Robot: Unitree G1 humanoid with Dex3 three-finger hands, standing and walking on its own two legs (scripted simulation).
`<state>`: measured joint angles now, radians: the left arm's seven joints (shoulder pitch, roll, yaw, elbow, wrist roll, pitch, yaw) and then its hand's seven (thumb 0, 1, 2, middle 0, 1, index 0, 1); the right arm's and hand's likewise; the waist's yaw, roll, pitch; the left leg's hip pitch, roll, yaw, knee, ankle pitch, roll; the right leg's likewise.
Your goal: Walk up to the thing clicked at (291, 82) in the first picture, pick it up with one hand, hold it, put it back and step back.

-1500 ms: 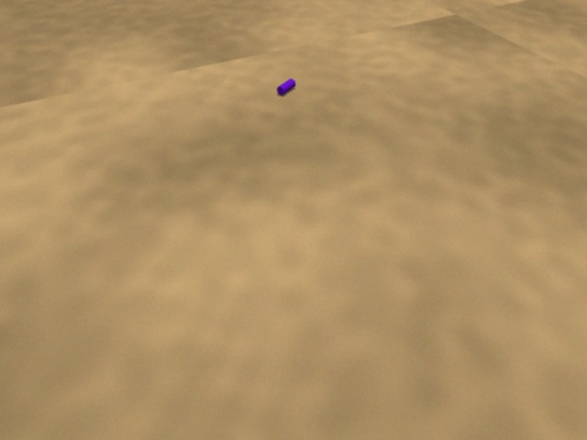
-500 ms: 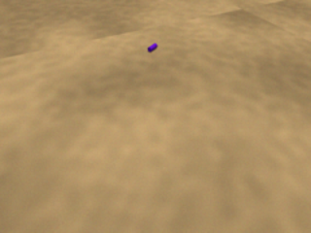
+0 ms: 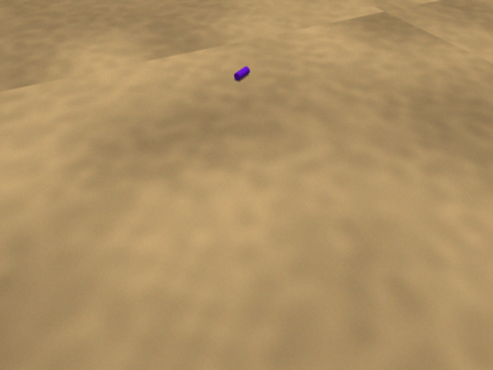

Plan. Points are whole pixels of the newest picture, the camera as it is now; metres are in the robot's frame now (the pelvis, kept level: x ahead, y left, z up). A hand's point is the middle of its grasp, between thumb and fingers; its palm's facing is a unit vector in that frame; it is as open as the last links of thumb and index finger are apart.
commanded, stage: stand
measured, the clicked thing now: (242, 73) +2.29 +0.04 -0.75
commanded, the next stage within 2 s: none
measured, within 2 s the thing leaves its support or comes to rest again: neither
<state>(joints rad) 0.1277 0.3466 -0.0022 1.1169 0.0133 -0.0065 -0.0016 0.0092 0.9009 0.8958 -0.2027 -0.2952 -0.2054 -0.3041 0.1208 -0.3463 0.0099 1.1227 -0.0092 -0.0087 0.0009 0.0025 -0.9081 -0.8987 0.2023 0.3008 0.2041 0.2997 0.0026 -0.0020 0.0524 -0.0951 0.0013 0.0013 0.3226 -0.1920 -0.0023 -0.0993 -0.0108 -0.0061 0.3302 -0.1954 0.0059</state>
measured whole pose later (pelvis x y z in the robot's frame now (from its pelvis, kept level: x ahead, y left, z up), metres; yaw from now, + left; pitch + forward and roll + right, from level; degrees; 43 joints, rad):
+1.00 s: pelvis +0.00 +0.00 +0.00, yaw +0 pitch -2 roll +0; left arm 0.13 0.35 0.00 1.11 0.01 -0.01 0.00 0.01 0.90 0.90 -0.20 -0.30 -0.21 -0.30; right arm 0.12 -0.35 0.01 1.12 -0.01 -0.01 0.00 0.00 -0.91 -0.90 0.20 0.30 0.20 0.30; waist 0.00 0.00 0.05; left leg -0.08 0.01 0.01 0.31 -0.19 -0.01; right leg -0.09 0.00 0.00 0.32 -0.20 0.00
